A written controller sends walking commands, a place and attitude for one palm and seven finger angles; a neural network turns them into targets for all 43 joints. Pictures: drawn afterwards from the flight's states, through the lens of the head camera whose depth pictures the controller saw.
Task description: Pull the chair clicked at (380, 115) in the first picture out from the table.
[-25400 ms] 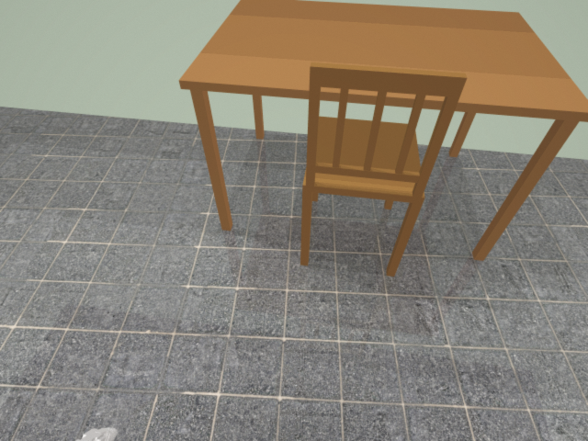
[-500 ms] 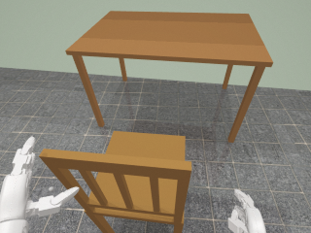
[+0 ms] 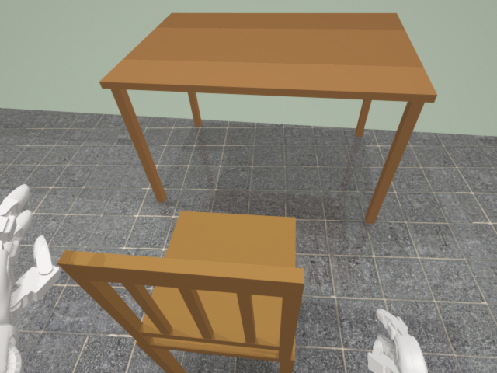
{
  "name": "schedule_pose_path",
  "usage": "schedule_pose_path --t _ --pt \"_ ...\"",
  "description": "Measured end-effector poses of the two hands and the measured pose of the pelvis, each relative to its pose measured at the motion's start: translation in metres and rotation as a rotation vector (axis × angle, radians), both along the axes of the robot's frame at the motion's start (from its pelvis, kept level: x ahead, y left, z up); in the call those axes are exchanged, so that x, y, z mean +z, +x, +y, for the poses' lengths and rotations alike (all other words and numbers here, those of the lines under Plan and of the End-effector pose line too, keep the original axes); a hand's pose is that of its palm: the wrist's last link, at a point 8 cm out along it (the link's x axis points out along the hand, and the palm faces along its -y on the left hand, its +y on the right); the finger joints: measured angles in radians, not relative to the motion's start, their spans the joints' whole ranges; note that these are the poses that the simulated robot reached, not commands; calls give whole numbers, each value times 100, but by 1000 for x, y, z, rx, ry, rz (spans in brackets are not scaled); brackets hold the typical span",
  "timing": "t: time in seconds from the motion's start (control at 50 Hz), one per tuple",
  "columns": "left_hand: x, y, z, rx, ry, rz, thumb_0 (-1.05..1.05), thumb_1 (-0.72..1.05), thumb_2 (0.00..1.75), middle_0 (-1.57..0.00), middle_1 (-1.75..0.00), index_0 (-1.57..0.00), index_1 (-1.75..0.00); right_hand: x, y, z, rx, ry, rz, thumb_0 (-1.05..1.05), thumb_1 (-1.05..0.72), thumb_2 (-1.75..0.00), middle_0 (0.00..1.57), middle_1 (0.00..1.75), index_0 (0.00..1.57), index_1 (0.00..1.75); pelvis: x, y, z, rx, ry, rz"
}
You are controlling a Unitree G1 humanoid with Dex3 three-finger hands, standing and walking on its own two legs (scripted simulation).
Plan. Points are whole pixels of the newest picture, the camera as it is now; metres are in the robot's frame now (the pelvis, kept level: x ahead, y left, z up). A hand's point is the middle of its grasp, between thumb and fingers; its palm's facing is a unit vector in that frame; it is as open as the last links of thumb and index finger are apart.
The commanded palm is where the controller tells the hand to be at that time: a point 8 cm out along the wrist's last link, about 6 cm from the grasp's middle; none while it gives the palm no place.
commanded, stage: draw the hand back to the body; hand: left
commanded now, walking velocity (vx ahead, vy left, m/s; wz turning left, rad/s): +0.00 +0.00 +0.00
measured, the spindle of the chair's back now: (198, 312) +0.25 +0.14 -0.10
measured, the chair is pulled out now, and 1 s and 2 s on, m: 0.66 0.66 0.66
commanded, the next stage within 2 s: step back with the hand held close in 0.16 s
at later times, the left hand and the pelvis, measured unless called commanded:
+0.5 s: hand (46, 275) +0.18 +0.26 +0.16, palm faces +0.40 -0.77 -0.49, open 7.5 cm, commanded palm +0.12 +0.31 +0.18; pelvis -0.02 +0.01 +0.00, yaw -1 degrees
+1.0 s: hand out of the picture +0.11 +0.27 +0.15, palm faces +0.46 -0.76 -0.45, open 7.5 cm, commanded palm +0.04 +0.31 +0.18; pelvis -0.10 +0.01 -0.01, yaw -1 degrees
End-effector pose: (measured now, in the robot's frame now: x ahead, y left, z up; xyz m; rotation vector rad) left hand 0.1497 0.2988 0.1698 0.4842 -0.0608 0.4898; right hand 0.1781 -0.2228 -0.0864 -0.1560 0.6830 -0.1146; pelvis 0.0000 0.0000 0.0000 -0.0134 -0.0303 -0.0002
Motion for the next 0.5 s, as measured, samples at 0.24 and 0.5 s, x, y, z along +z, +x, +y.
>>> schedule_pose_path --t 0.24,0.5 --pt "10 -6 3 1 23 -31 1 88 90 -21 -30 -21 -30 2 -2 6 5 4 -13 1 -91 -90 20 30 20 30 0 -3 3 0 1 -8" --pt "10 -7 0 -70 68 15 1 89 90 -21 -30 -21 -30 2 -24 -2 -53 8 40 1 -91 -90 20 30 21 30 2 -25 8 -18 9 20"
